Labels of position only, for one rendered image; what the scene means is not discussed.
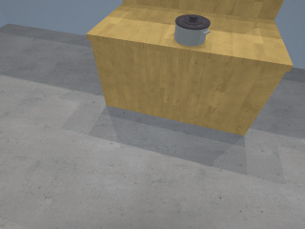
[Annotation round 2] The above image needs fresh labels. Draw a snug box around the pot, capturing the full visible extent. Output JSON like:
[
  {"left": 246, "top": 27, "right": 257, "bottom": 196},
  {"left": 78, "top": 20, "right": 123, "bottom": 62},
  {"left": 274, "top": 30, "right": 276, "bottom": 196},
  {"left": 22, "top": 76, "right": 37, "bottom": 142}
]
[{"left": 174, "top": 20, "right": 211, "bottom": 47}]

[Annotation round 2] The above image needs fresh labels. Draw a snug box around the table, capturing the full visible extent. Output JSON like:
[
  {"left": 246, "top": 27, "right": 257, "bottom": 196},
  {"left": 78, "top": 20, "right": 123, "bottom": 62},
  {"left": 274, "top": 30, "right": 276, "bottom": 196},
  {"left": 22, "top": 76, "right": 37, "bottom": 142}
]
[{"left": 86, "top": 0, "right": 293, "bottom": 135}]

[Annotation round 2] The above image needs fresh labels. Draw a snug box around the lid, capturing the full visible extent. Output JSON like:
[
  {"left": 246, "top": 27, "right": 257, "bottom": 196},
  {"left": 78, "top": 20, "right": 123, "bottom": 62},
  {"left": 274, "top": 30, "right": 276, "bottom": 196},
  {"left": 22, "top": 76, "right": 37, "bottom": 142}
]
[{"left": 175, "top": 14, "right": 211, "bottom": 31}]

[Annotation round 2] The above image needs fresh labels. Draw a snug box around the knob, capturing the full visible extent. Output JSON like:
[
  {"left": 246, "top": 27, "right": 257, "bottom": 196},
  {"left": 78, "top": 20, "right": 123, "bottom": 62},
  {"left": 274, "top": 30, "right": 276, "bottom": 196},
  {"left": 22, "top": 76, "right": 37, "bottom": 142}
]
[{"left": 189, "top": 14, "right": 198, "bottom": 21}]

